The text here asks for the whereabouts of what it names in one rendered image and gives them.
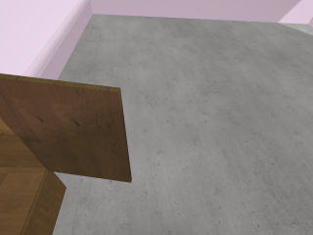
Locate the cupboard door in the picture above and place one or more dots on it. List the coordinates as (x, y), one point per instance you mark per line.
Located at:
(70, 127)

